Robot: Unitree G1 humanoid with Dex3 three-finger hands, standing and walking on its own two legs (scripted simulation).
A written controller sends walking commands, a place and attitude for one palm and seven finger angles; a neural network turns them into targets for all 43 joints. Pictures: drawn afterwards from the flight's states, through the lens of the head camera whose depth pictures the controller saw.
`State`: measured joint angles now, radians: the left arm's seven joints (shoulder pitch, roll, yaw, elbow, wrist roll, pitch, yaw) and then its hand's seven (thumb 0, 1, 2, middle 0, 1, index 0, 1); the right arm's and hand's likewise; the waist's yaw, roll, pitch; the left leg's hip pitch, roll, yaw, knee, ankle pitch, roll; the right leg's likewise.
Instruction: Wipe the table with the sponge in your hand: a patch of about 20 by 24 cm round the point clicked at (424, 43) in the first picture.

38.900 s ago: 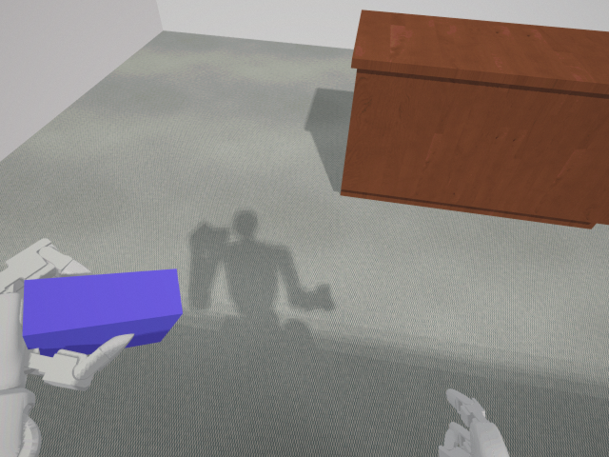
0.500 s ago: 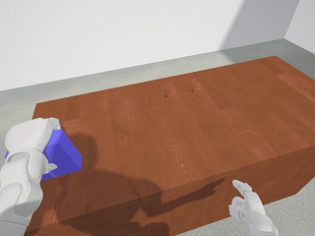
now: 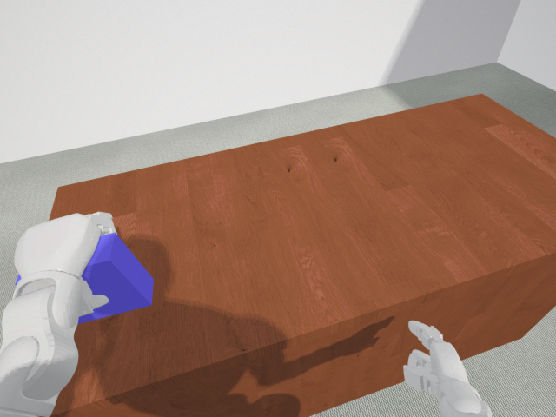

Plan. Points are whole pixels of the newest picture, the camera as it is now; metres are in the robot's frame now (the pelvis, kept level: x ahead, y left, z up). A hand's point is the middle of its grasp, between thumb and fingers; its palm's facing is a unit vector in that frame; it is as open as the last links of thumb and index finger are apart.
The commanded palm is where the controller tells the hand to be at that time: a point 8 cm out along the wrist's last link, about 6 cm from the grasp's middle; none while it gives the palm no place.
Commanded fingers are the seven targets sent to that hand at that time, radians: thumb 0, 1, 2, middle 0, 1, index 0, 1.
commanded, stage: bring the sponge back beside the body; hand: left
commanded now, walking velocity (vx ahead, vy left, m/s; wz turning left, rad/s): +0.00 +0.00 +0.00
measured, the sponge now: (101, 288) +0.24 +0.30 +0.07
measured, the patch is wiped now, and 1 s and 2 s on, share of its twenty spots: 0.95 0.95 0.95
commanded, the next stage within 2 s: step back with the hand held close in 1.34 s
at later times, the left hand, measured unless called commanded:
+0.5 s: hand (76, 299) +0.20 +0.29 +0.12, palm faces +0.09 -0.11 -0.99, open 8.8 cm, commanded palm +0.17 +0.29 +0.18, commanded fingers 0.00 0.10 1.30 -1.20 -1.60 -1.20 -1.60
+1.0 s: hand (86, 329) +0.17 +0.26 +0.11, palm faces +0.11 -0.15 -0.98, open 8.8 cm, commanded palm +0.13 +0.26 +0.18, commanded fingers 0.00 0.10 1.30 -1.20 -1.60 -1.20 -1.60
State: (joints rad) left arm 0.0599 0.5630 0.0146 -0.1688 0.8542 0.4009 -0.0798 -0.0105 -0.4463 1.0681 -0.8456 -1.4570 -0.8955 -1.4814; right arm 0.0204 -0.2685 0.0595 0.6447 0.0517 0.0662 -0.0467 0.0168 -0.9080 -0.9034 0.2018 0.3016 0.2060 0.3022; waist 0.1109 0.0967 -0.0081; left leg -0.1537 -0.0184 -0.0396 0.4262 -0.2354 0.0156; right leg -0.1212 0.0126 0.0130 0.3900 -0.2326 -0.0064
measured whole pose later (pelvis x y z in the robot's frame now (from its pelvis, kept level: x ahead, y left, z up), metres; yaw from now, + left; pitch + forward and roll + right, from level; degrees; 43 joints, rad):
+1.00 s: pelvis -0.02 -0.01 +0.00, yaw -1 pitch -5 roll +0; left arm 0.30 0.49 -0.04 -0.38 0.85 0.46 -0.01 -0.01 -0.45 1.07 -0.85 -1.46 -0.90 -1.48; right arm -0.01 -0.26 0.06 0.64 0.04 0.06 -0.05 0.02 -0.91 -0.90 0.20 0.30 0.21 0.30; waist 0.14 0.11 -0.01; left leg -0.13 0.00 -0.04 0.45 -0.23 -0.01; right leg -0.11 0.04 0.01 0.43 -0.23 -0.03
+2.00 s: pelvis -0.06 +0.01 -0.02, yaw +0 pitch +2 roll -2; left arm 0.52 0.41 0.35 -0.58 -0.06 -0.09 0.14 -0.02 -0.45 1.07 -0.85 -1.46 -0.89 -1.48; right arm 0.26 -0.23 0.02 0.56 0.02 -0.02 -0.08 0.02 -0.91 -0.90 0.20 0.30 0.21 0.30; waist -0.03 0.00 -0.05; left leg -0.46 -0.02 -0.05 0.69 -0.27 0.03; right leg -0.40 0.02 0.00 0.61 -0.25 0.02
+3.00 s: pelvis -0.22 +0.02 -0.02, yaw -1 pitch +0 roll -2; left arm 0.45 0.36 0.35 -0.59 -0.05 -0.11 0.15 -0.02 -0.45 1.07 -0.85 -1.46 -0.89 -1.49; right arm 0.19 -0.17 0.03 0.57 0.00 -0.12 -0.03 0.01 -0.91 -0.90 0.20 0.30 0.21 0.30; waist 0.01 -0.02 0.00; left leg -0.45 0.08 0.05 0.62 -0.17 0.01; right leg -0.39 0.03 0.02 0.70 -0.34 0.03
